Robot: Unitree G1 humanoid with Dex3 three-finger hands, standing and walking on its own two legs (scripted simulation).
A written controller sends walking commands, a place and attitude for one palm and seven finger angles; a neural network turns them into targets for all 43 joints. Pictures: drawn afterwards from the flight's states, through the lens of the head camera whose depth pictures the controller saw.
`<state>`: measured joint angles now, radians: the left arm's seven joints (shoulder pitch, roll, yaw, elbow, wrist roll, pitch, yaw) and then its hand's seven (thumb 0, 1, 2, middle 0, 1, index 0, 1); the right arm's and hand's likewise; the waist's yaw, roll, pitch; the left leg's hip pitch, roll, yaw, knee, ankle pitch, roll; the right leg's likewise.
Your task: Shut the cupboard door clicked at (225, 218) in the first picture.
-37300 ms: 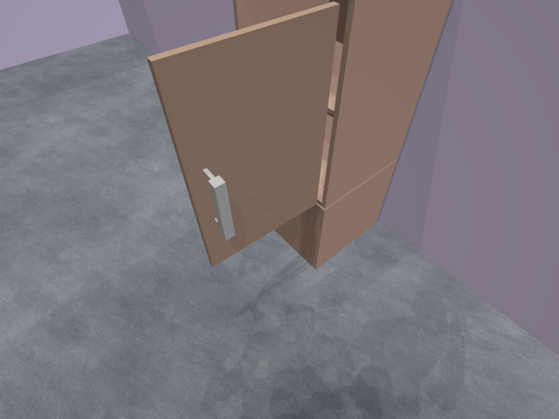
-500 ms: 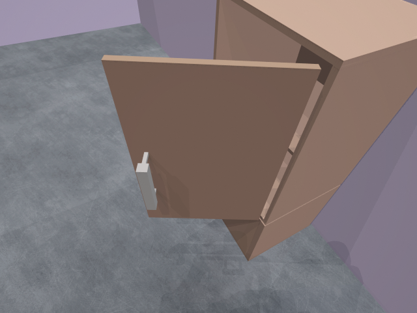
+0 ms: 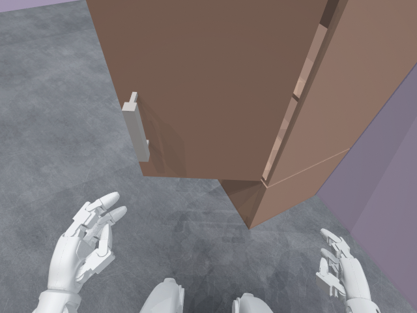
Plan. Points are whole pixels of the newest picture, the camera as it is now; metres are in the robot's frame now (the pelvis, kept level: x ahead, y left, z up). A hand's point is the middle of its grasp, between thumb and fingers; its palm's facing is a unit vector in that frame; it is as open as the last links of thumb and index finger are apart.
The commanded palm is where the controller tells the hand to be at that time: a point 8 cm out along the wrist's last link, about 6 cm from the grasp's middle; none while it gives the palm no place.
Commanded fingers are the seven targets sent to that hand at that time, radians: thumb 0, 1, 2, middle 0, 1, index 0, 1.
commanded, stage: raise the hand and make a fist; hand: left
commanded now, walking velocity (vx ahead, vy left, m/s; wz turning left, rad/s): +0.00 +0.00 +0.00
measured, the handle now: (139, 128) +0.51 +0.21 +0.02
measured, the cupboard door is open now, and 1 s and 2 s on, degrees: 61 61 61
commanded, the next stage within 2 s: bring the fist close to the handle in 1.56 s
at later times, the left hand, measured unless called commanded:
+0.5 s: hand (101, 247) +0.22 +0.20 +0.02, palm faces +0.07 -1.00 -0.03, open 4.1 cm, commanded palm +0.19 +0.25 +0.03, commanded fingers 0.00 0.90 0.90 -0.99 -1.16 -0.99 -1.16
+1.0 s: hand (90, 250) +0.22 +0.22 +0.02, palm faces +0.05 -1.00 -0.02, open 3.1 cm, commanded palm +0.20 +0.27 +0.03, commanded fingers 0.00 0.90 0.90 -1.30 -1.50 -1.30 -1.50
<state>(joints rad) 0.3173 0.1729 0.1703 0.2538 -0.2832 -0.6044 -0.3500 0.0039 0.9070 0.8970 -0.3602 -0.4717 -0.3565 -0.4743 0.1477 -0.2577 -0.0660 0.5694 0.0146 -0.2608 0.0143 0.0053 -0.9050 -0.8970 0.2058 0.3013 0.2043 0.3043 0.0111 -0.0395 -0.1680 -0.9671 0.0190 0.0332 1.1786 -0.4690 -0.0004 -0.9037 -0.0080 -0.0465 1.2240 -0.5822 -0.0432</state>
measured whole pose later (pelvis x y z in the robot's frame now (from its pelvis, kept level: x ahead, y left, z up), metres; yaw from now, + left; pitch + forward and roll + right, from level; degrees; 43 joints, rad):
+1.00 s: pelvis +0.00 +0.03 -0.02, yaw +0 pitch +19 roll -4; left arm 0.40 0.22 0.12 -0.03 -0.25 -0.43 -0.20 0.02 0.90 0.90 -1.25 -1.44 -1.24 -1.44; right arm 0.19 -0.21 0.03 0.48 0.01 -0.15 -0.04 0.01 -0.90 -0.90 0.21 0.30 0.21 0.30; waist 0.02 0.03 -0.18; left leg -1.11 0.02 -0.03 1.30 -0.52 0.04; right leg -0.98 0.00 -0.10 1.25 -0.59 -0.01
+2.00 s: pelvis +0.00 +0.01 -0.02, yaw +0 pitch +20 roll -3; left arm 0.13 0.22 0.12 0.14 -0.23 -0.39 -0.18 0.02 0.90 0.90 -1.30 -1.50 -1.30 -1.50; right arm 0.21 -0.24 0.02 0.53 0.01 -0.12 -0.04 0.01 -0.90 -0.90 0.21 0.30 0.21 0.30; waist 0.00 0.04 -0.18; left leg -1.14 0.04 -0.03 1.31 -0.52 0.01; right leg -1.03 0.02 -0.10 1.29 -0.61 -0.04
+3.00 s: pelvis +0.01 +0.02 -0.01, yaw -2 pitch +23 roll -1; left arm -0.44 0.21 0.22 0.80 -0.12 -0.55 -0.04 0.02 0.90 0.90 -1.30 -1.50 -1.29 -1.50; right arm 0.30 -0.24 -0.01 0.65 -0.01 0.01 0.01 0.00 -0.91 -0.90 0.21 0.30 0.20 0.30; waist -0.07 0.03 -0.17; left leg -1.14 0.04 0.03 1.24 -0.49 0.02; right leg -1.07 0.02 -0.04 1.24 -0.57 -0.02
